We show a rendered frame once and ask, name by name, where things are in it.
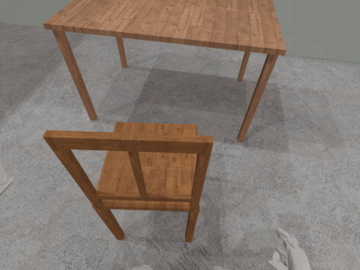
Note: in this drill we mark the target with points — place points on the table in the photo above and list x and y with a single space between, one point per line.
241 25

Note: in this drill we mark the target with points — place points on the right robot hand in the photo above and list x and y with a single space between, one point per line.
295 259

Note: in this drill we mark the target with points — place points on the left robot hand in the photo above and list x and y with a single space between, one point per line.
5 180

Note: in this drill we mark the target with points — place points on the chair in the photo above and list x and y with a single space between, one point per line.
148 166

